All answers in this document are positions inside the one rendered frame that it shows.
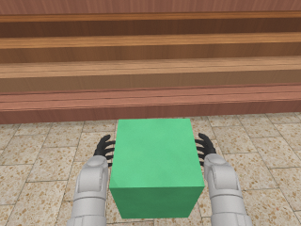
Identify robot right hand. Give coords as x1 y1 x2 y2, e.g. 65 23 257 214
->
195 133 216 167

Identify robot left hand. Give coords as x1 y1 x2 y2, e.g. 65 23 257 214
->
93 135 116 168

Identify robot right forearm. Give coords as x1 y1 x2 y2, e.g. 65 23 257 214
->
203 153 253 226

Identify carton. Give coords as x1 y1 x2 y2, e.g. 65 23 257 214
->
109 119 205 219

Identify robot left forearm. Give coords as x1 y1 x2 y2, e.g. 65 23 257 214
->
66 155 109 226

